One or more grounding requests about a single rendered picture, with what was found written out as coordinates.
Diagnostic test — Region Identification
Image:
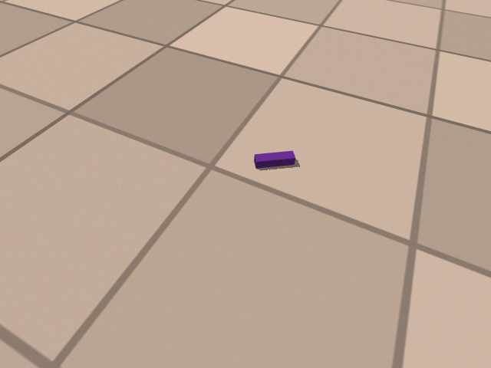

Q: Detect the carton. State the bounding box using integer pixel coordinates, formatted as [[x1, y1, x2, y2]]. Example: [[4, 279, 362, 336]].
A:
[[254, 151, 295, 169]]

